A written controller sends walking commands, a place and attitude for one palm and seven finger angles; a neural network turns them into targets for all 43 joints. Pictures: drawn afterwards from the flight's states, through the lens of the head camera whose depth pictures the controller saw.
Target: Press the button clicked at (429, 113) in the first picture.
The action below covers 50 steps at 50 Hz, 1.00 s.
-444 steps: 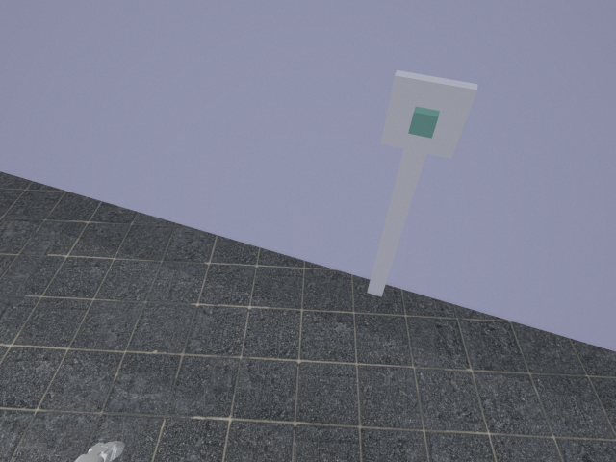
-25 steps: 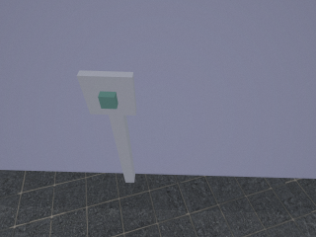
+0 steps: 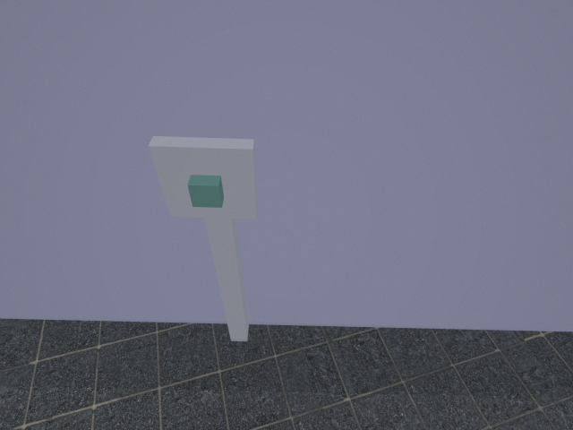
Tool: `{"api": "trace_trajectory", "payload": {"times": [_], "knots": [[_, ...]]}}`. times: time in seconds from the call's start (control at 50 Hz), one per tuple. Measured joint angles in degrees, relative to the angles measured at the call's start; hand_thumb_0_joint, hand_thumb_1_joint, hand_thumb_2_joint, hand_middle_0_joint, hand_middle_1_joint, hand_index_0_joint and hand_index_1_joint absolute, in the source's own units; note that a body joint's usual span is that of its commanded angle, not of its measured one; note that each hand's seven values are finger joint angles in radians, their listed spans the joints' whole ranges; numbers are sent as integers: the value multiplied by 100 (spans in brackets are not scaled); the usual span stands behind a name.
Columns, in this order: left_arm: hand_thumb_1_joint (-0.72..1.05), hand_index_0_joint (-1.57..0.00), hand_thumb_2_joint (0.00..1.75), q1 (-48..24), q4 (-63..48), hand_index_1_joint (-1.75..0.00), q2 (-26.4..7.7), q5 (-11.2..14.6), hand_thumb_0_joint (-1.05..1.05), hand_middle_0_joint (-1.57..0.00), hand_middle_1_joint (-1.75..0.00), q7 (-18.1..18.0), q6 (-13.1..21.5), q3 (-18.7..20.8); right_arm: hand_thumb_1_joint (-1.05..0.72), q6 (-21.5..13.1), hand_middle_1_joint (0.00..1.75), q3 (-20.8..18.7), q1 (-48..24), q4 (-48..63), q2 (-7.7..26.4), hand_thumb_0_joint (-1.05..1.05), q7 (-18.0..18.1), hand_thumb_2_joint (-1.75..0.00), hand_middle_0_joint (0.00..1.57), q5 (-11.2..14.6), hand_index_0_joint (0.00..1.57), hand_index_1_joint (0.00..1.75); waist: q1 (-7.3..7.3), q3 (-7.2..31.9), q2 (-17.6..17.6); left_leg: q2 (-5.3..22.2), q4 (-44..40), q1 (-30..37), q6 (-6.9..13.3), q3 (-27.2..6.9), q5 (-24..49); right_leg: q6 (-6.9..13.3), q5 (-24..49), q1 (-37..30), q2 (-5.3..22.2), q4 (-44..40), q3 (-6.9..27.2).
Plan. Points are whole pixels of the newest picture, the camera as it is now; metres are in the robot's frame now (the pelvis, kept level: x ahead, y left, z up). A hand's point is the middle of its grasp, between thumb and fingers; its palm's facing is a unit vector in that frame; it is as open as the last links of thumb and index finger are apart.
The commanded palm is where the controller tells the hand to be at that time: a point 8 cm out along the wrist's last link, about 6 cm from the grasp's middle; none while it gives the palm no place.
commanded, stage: look again from close up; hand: left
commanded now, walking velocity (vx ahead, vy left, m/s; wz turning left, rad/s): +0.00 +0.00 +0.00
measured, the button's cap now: (206, 190) +0.52 +0.18 +0.02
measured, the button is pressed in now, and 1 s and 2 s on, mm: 0 0 0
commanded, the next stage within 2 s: raise the hand and make a fist in 0.06 s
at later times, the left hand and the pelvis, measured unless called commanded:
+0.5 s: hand (181, 396) +0.17 +0.15 -0.02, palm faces +0.02 -1.00 +0.02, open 6.0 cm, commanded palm +0.11 +0.23 -0.05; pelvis -0.04 -0.02 -0.05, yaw +2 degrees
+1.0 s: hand (162, 405) +0.16 +0.17 -0.03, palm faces +0.09 -1.00 -0.01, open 3.1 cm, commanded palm +0.13 +0.23 -0.02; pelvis -0.04 -0.04 -0.07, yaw +2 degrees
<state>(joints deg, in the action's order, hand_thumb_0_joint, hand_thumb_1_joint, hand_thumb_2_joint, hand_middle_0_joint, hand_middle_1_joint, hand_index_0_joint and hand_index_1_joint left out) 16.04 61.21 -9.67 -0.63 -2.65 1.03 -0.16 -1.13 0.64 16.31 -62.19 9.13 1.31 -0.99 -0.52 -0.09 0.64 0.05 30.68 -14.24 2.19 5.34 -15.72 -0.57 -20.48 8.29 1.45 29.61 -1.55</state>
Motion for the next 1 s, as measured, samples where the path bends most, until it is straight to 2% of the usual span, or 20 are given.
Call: {"api": "trace_trajectory", "payload": {"times": [0.18,0.2,0.22,0.24,0.28,0.32,0.36,0.4,0.46,0.5,0.52,0.58,0.64,0.7,0.76,0.8,0.86,0.92,0.96,1.0], "knots": [[91,-20,90,-16,43,-30,8,-22,1,-20,-29,-4,-32,-39,-93,9,30,18,-129,-6,29,1,-8,-90,20,25,20,30,20,-85,43,-5,-82,19,27,20,37,-45,79,-53,4,-164,17],[91,-20,90,291,-906,-30,27,181,1,-20,-30,-26,-446,93,-93,-42,30,-1,-37,241,46,1,-12,-90,20,90,20,30,-6,-94,36,1,-29,-54,24,-2,24,-42,88,-2,-3,-144,-6],[92,-21,90,659,-2065,-30,-2,315,2,-21,-30,-94,-615,202,-93,-307,30,12,91,491,48,1,49,-90,20,145,20,30,37,-109,83,-29,-75,-45,19,23,48,14,82,103,30,11,4],[93,-21,90,945,-3019,-31,-57,417,2,-21,-30,-217,-461,238,-93,-629,30,13,186,654,52,1,123,-90,20,177,20,30,79,-69,126,-70,-150,-39,7,54,95,82,73,248,80,236,-4],[93,-23,90,1156,-4349,-33,-136,627,3,-23,-32,-449,-218,235,-92,-1034,30,-39,254,958,97,1,176,-90,20,268,20,30,37,70,115,-167,-197,-97,8,29,172,127,34,468,167,554,-48],[93,-25,90,960,-5118,-35,-131,758,3,-25,-35,-432,87,271,-92,-1238,30,-97,200,1326,206,1,167,-90,20,266,20,30,-79,205,1,-236,60,-379,35,-78,136,122,-138,585,207,589,-89],[93,-28,90,565,-5292,-39,-46,843,2,-28,-39,-213,666,398,-91,-1296,30,-139,-18,1637,333,1,132,-90,20,226,20,30,-165,365,-162,-191,505,-865,35,-156,11,8,-290,941,167,813,-127],[92,-32,90,286,-5261,-43,20,978,2,-32,-43,207,1344,551,-91,-1288,30,-181,-276,1922,382,1,62,-90,20,163,20,30,-193,567,-200,-98,980,-1452,-4,-164,-125,26,-355,1537,99,1286,-124],[92,-39,90,177,-5130,-51,51,1240,1,-39,-50,1136,2368,664,-91,-1264,30,-277,-564,2366,366,1,-91,-90,20,126,20,30,-128,766,8,34,1754,-2319,-81,-144,-362,141,-623,2446,9,2128,-90],[91,-44,90,247,-4960,-56,59,1338,1,-44,-56,1716,2782,697,-91,-1234,30,-330,-679,2682,415,1,-155,-90,20,147,20,30,-72,803,129,108,2278,-2828,-133,-198,-529,206,-811,2934,-42,2646,-136],[91,-47,90,326,-4901,-59,48,1355,1,-46,-59,1899,2843,723,-91,-1208,30,-353,-718,2833,452,1,-159,-90,20,157,20,30,-37,810,173,138,2519,-3051,-147,-235,-611,242,-900,3143,-64,2881,-170],[90,-55,90,675,-4941,-68,-62,1397,1,-55,-67,2028,2699,847,-91,-1107,30,-415,-778,3185,543,1,-111,-90,20,172,20,30,88,793,242,213,3115,-3562,-242,-372,-811,346,-1124,3584,-125,3424,-294],[90,-63,90,1092,-5403,-76,-167,1484,2,-63,-76,1766,2663,1012,-91,-1073,30,-427,-772,3306,540,1,-7,-90,20,172,20,30,197,769,165,274,3496,-3826,-303,-563,-952,420,-1258,3734,-197,3682,-471],[90,-71,90,1252,-6024,-85,-282,1593,2,-71,-85,1604,2945,1109,-91,-1113,30,-326,-713,3221,478,1,97,-90,20,155,20,30,272,809,12,307,3715,-3984,-329,-747,-1029,465,-1322,3780,-252,3777,-641],[90,-79,90,963,-6315,-94,-366,1710,2,-79,-94,1792,3119,1064,-91,-1155,30,-141,-671,3056,409,1,158,-90,20,173,20,30,264,832,-192,317,3821,-4085,-333,-863,-1046,476,-1328,3811,-281,3802,-748],[90,-85,90,645,-6245,-100,-430,1737,2,-85,-100,2054,2920,977,-91,-1124,30,-23,-625,2976,334,1,185,-90,20,216,20,30,215,842,-283,322,3806,-4109,-323,-857,-1027,468,-1304,3843,-285,3791,-741],[90,-93,90,295,-5925,-109,-509,1752,2,-93,-109,2388,2121,876,-90,-975,30,84,-474,2961,213,1,218,-90,20,299,20,30,89,810,-340,324,3625,-3981,-312,-745,-961,438,-1236,3790,-274,3678,-633],[90,-101,90,366,-5789,-118,-474,1805,2,-101,-118,2333,1407,966,-90,-816,30,79,-220,3008,137,1,243,-90,21,318,21,30,-32,807,-307,323,3321,-3702,-309,-570,-892,389,-1153,3617,-258,3462,-463],[90,-107,90,571,-5861,-124,-385,1859,2,-106,-124,2089,1344,1122,-90,-770,30,16,-46,3006,127,2,255,-90,21,299,21,30,-59,829,-256,329,3145,-3528,-293,-475,-870,358,-1107,3492,-260,3312,-370],[90,-112,90,774,-5986,-130,-305,1868,2,-112,-130,1831,1584,1290,-90,-772,30,-73,86,2964,159,2,246,-90,21,269,21,30,-51,851,-212,329,3043,-3428,-277,-432,-866,338,-1078,3403,-261,3201,-328]]}}
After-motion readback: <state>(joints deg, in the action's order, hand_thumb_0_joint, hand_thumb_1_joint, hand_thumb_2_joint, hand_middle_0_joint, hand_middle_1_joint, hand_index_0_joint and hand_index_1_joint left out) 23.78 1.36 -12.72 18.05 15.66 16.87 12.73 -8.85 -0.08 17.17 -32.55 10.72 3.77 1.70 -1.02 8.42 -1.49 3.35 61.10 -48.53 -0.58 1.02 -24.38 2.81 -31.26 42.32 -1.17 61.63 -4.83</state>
